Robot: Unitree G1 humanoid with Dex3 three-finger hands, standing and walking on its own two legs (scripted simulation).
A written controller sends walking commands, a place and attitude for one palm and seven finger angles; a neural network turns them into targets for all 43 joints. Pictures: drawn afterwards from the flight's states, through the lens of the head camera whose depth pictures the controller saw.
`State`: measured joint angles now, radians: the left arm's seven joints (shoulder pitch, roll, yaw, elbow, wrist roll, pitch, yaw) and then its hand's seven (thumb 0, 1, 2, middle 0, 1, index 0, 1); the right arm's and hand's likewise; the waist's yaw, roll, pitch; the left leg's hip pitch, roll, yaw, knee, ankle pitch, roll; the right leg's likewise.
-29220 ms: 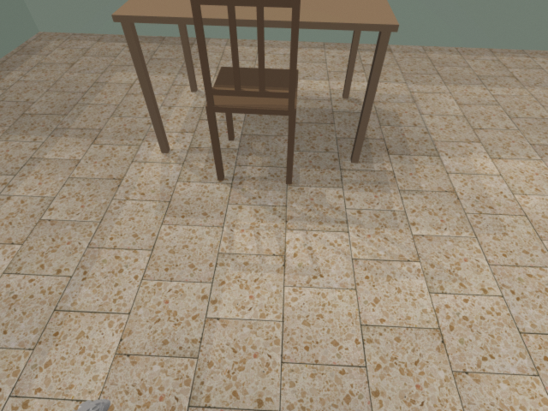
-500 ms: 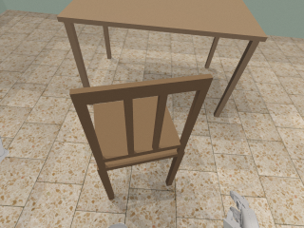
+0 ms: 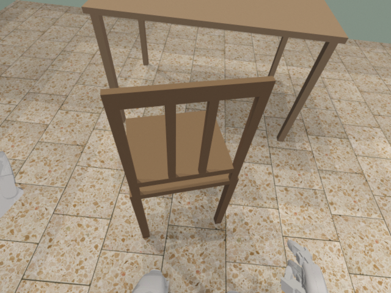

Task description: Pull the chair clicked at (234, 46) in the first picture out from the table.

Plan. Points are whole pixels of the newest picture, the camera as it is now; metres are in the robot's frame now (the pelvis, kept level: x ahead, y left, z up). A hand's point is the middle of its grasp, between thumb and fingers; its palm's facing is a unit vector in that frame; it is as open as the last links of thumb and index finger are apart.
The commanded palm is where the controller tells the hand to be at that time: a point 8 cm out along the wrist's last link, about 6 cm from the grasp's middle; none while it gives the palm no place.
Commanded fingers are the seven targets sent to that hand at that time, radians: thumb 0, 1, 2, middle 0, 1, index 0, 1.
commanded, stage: stop stepping back and stand still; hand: left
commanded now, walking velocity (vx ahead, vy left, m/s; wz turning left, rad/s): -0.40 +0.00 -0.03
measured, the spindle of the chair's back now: (171, 145) +0.49 +0.10 -0.05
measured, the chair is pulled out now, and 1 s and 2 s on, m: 0.50 0.50 0.50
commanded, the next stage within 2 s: let the arm hang, fingers relaxed in 0.82 s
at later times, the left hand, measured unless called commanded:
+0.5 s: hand out of the picture +0.13 +0.28 +0.18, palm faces +0.50 -0.76 -0.41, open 7.4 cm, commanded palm +0.09 +0.31 +0.20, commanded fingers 0.00 0.90 0.90 -0.20 -0.30 -0.20 -0.30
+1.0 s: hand (16, 246) +0.16 +0.29 +0.09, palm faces +0.31 -0.82 -0.48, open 7.4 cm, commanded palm none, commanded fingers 0.00 0.90 0.90 -0.20 -0.30 -0.20 -0.30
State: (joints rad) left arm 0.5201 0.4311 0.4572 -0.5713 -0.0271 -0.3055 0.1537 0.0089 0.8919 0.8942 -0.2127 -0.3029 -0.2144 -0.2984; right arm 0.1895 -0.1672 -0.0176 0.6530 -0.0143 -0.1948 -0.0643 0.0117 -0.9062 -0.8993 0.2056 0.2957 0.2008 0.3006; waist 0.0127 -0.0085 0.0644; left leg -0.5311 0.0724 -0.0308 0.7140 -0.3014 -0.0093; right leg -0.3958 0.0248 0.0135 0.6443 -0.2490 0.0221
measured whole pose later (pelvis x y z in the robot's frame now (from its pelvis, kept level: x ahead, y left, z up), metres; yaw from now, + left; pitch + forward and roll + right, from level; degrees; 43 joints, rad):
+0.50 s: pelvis -0.04 +0.01 +0.01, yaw +1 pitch -3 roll -1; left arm 0.56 0.38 0.39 -0.46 -0.03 -0.19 0.17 0.01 0.89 0.89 -0.22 -0.30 -0.22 -0.30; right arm 0.27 -0.20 0.00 0.70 0.00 -0.14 -0.06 0.01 -0.91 -0.90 0.21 0.30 0.20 0.30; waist 0.02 0.00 -0.03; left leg -0.31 0.02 0.01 0.68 -0.37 0.01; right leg -0.23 0.00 0.00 0.55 -0.27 0.01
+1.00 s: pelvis -0.05 +0.02 +0.02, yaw +2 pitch +0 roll -1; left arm 0.39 0.37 0.25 -0.10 0.02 -0.13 0.08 0.00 0.90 0.90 -0.20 -0.30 -0.21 -0.30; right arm 0.20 -0.23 -0.03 0.77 -0.01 -0.12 0.00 0.01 -0.91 -0.90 0.20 0.30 0.20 0.30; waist 0.02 0.05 0.00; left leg -0.30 0.00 0.01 0.55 -0.24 0.02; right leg -0.27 -0.03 -0.01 0.50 -0.23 0.03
